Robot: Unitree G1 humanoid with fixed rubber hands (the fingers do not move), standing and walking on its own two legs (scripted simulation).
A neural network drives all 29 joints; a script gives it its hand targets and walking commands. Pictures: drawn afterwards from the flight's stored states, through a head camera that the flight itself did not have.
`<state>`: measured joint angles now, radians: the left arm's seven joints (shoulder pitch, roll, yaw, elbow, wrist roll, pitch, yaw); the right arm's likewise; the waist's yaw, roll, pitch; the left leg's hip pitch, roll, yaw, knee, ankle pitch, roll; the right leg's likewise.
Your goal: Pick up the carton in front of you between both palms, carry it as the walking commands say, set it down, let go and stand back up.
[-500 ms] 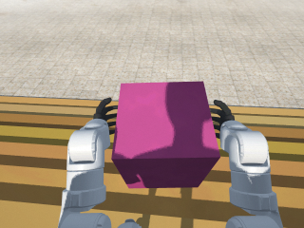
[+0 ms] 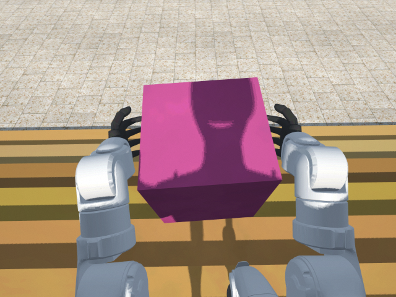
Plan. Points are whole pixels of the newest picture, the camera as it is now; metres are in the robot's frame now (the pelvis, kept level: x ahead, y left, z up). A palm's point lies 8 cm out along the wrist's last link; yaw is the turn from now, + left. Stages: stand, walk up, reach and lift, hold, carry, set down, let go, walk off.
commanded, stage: carry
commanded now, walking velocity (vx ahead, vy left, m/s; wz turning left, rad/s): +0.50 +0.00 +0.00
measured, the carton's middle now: (205, 159) +0.39 -0.02 +0.04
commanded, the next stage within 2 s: none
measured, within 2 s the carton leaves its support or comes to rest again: neither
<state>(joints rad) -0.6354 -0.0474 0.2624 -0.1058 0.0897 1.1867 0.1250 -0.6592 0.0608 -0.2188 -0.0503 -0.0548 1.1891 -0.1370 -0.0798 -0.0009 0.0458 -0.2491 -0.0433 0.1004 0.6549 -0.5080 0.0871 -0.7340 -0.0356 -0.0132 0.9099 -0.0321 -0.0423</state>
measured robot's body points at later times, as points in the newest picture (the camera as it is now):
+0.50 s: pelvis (225, 217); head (252, 51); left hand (160, 107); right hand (249, 102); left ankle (186, 236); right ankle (216, 289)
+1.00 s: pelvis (219, 141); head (226, 42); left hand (180, 68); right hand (243, 63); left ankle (202, 224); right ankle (221, 194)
